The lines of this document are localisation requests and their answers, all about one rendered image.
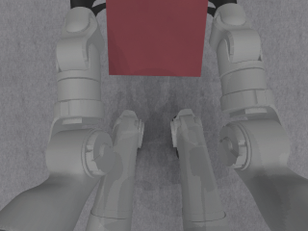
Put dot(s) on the robot right upper arm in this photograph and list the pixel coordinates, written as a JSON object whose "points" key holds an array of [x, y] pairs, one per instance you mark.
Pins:
{"points": [[258, 150]]}

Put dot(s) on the robot left upper arm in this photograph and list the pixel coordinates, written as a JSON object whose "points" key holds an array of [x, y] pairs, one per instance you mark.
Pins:
{"points": [[76, 160]]}

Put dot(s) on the left robot hand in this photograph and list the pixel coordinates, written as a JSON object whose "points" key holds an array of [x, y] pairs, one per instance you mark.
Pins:
{"points": [[88, 4]]}

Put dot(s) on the robot right thigh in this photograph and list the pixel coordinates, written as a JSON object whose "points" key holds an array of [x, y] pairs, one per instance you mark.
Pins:
{"points": [[202, 209]]}

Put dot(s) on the robot left shin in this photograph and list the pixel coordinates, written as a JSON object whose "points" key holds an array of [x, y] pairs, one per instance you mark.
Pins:
{"points": [[125, 113]]}

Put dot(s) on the left robot forearm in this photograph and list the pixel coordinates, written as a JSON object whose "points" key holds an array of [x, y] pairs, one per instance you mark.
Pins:
{"points": [[78, 73]]}

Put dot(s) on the right robot forearm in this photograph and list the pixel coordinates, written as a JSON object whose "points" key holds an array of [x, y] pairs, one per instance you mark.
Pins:
{"points": [[241, 67]]}

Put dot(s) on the right robot hand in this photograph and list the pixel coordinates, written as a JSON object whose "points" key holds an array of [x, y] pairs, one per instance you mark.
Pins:
{"points": [[217, 4]]}

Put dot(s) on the carton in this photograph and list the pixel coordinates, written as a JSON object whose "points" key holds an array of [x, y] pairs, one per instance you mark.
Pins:
{"points": [[156, 37]]}

